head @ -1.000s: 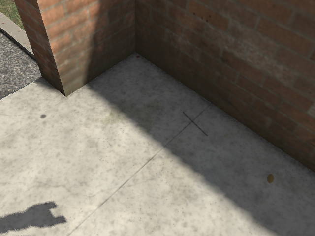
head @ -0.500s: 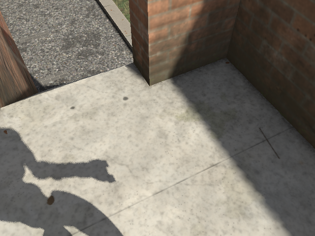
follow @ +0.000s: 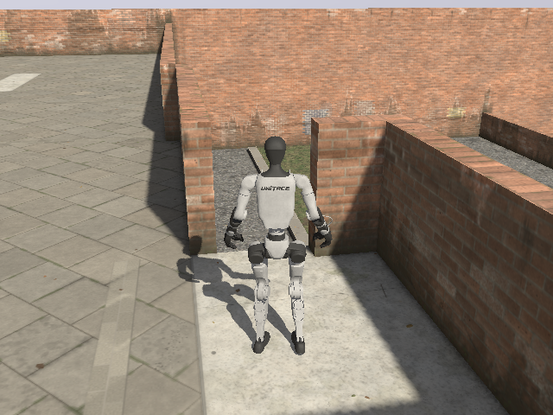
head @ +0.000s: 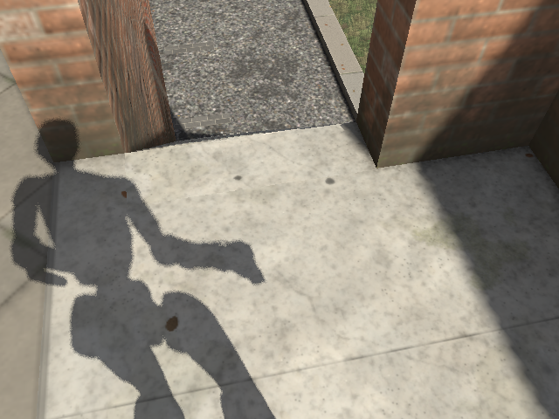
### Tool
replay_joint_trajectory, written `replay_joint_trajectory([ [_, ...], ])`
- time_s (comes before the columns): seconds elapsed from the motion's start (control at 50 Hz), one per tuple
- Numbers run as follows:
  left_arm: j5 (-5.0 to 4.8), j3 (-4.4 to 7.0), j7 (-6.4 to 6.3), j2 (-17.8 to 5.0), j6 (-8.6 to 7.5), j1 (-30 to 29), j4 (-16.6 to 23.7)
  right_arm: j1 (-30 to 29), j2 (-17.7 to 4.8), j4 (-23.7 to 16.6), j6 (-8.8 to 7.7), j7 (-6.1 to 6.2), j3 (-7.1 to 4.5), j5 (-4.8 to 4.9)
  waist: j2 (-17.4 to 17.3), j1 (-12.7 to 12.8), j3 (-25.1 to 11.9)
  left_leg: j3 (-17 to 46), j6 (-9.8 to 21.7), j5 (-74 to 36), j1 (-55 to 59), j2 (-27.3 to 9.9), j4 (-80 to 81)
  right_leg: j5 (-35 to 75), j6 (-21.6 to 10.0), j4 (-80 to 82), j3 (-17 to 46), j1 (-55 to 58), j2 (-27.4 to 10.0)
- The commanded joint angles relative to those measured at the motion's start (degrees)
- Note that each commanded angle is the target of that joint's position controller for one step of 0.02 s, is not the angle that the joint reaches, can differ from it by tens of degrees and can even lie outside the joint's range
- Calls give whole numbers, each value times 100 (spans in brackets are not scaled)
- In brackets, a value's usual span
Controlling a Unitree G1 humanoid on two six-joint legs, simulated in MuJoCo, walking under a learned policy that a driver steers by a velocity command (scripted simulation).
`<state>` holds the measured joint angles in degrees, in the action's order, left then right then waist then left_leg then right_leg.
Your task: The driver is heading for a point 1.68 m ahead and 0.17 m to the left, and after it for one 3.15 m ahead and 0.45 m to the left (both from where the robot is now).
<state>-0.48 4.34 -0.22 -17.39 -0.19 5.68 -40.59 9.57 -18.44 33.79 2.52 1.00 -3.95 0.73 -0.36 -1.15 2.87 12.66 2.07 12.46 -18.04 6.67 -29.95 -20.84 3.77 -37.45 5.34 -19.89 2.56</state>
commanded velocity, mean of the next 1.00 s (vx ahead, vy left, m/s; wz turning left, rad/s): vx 0.00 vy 0.00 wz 0.29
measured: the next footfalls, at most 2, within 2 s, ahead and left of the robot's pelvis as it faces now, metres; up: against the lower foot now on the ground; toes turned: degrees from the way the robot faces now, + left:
right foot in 0.04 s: +0.05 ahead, -0.13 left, +0.00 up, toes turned +7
left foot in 0.46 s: +0.00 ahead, +0.14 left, +0.00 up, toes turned +18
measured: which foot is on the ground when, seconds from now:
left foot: down 0.00-0.04, up 0.06-0.44, down 0.46-0.96, up 0.98-1.00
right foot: up 0.00-0.02, down 0.04-0.46, up 0.48-0.92, down 0.94-1.00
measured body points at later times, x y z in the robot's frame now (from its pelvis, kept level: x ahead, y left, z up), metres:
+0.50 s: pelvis -0.01 +0.03 -0.01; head +0.02 +0.06 +0.44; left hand +0.04 +0.35 -0.12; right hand +0.23 -0.20 -0.08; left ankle -0.04 +0.13 -0.74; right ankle +0.01 -0.13 -0.72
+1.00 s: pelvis -0.01 +0.03 -0.01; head +0.02 +0.03 +0.44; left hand +0.03 +0.34 -0.10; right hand +0.22 -0.18 -0.11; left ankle -0.05 +0.13 -0.72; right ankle +0.00 -0.08 -0.74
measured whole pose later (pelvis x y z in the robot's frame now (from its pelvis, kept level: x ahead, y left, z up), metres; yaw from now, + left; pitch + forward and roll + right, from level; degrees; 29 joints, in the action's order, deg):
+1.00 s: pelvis -0.01 +0.03 -0.01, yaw +13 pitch +0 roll +1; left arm -0.5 3.0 -0.6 -17.3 1.4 12.8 -40.8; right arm 5.7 -16.1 41.1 1.5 2.0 -3.2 -0.8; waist -1.3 1.5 3.4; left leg -2.3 0.7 23.8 -17.6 1.8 -41.0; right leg -19.3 -1.1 -34.2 0.0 -14.8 -0.4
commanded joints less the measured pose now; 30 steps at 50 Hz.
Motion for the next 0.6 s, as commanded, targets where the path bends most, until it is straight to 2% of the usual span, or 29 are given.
replay_joint_trajectory([
  [0.02,1,189,45,-555,-160,312,321,-379,-941,-441,-19,34,-278,96,-831,295,-829,1795,795,-1483,694,-1243,361,810,-177,1362,-110,560,0],
  [0.04,57,248,23,-749,-161,470,291,-262,-790,-430,-15,55,-239,101,-544,288,-923,1560,502,-735,262,-988,21,1436,-363,1714,175,1211,-491],
  [0.06,151,307,-26,-1155,-115,353,385,70,-460,-414,-22,49,-157,36,834,1,-958,578,108,1131,-582,-277,-1190,2268,-912,1928,1354,1758,-1705],
  [0.08,308,320,-3,-1238,-114,354,372,36,-852,-485,-69,72,-290,54,1660,36,-629,-187,-215,2609,-1389,190,-2393,2959,-1892,2083,2441,1333,-2514],
  [0.1,244,231,-28,-941,-134,124,491,235,-1222,-353,-84,76,-421,-19,1095,-27,-558,-159,-421,2328,-1438,-220,-3374,2889,-2043,2040,2157,1183,-2584],
  [0.12,188,160,-72,-690,-123,-105,533,284,-1239,-210,-57,66,-467,22,830,-96,-460,-237,-518,1936,-1451,-297,-3708,2633,-1780,1958,1550,1099,-2185],
  [0.14,123,135,-110,-615,-99,-233,570,368,-1055,-90,5,88,-448,35,709,-120,-389,-319,-626,1624,-1542,-329,-3928,2315,-1544,1903,1093,1163,-1836],
  [0.16,64,111,-142,-579,-86,-226,572,346,-919,-85,49,83,-413,40,730,-34,-309,-372,-720,1389,-1729,-359,-4119,2489,-1530,1874,867,1260,-1765],
  [0.2,105,102,-196,-608,-26,-27,536,141,-678,-178,60,47,-334,102,820,112,-305,-702,-827,1155,-1746,-438,-3856,2765,-1570,1915,380,1395,-1582],
  [0.22,128,118,-217,-646,4,112,508,-19,-601,-253,49,38,-299,115,892,224,-358,-807,-868,1117,-1816,-509,-3578,2855,-1619,1909,297,1632,-1611],
  [0.28,124,197,-221,-845,75,307,451,-261,-469,-405,35,-13,-211,61,966,399,-554,-985,-910,1196,-1614,-769,-2727,3057,-1721,1871,149,2012,-1833],
  [0.32,87,253,-175,-995,106,213,457,-269,-403,-450,33,-64,-158,33,1017,397,-613,-1192,-843,1200,-1112,-862,-2124,3171,-1707,1872,-79,1808,-1901],
  [0.38,-4,296,-99,-1104,112,172,416,-117,-501,-443,65,-125,-188,53,1111,341,-642,-1457,-685,1035,-526,-821,-1330,3222,-1630,1754,-282,1625,-1994],
  [0.42,-113,306,-75,-1133,92,103,383,93,-524,-407,100,-171,-226,60,1061,167,-648,-1577,-458,540,-68,-762,-468,3056,-1436,1466,-406,1529,-2026],
  [0.44,-175,291,-74,-1070,77,73,354,329,-537,-324,105,-177,-261,54,966,13,-676,-1666,-276,-1,419,-655,209,2779,-1215,1140,-589,1313,-1937],
  [0.46,-153,229,-51,-843,47,401,215,582,-725,-247,101,-130,-346,40,513,-46,-754,-1416,-61,-710,1197,-629,738,2120,-820,508,-928,791,-1699],
  [0.48,124,110,-26,-477,37,503,315,809,-1363,-311,69,-38,-511,51,-1074,16,-805,387,428,-2651,2226,-1863,969,-138,-221,-1152,-1460,-680,-1062],
  [0.5,213,61,-81,-422,27,10,664,647,-1669,-468,-63,-58,-510,-147,-1743,-66,-877,1866,1709,-3448,1891,-2969,891,-1880,51,-2452,-890,-1766,-325],
  [0.52,111,149,-131,-706,44,-253,669,667,-1317,-443,-195,-118,-429,-223,-1039,-324,-1013,1600,1858,-2873,1723,-2806,1047,-1761,22,-3072,-302,-1796,-435],
  [0.54,23,183,-142,-784,67,-213,616,418,-1099,-353,-267,-110,-334,-187,-888,-125,-783,1022,1514,-2411,1495,-2474,1053,-1260,-67,-3148,-210,-1760,-560],
  [0.56,39,212,-176,-795,86,-37,460,119,-926,-344,-277,-77,-290,-93,-615,17,-690,667,1192,-1933,1389,-2143,1040,-793,-70,-2954,-184,-1699,-635],
  [0.58,72,223,-189,-831,117,113,364,-123,-710,-345,-272,-42,-189,-16,-681,107,-659,403,1054,-2106,1319,-2013,1020,-426,-10,-2865,-235,-1597,-646],
  [0.6,74,210,-162,-772,127,265,270,-208,-562,-333,-272,-6,-100,-43,-781,178,-756,161,1021,-2420,1152,-1889,1021,-122,59,-2948,-311,-1259,-603],
])
Keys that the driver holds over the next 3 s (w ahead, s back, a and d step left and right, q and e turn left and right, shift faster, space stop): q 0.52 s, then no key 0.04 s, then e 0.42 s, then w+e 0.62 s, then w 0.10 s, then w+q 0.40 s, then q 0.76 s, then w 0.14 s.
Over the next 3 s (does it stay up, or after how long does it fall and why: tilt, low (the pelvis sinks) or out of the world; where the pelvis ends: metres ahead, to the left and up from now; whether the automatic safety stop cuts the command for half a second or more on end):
stays up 0.69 -0.07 0.01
